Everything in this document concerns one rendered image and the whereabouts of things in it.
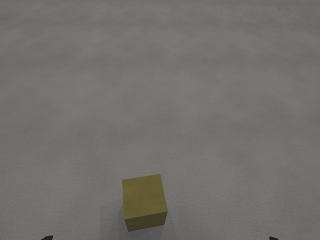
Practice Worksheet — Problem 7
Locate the carton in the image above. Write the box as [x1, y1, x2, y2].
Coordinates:
[122, 174, 168, 232]

